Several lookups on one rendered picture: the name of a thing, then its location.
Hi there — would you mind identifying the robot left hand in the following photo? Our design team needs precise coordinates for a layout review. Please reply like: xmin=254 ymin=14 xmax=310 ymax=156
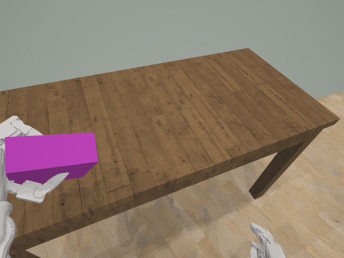
xmin=0 ymin=116 xmax=69 ymax=204

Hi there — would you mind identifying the sponge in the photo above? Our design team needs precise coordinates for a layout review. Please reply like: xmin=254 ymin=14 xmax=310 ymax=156
xmin=5 ymin=133 xmax=98 ymax=185

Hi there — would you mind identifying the robot right hand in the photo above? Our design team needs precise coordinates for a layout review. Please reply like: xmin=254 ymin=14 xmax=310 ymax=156
xmin=247 ymin=223 xmax=286 ymax=258

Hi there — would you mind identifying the robot left forearm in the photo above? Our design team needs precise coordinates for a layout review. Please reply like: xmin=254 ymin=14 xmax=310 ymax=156
xmin=0 ymin=201 xmax=17 ymax=258

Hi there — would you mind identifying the table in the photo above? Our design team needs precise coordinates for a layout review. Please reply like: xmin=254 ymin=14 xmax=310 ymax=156
xmin=0 ymin=48 xmax=340 ymax=258

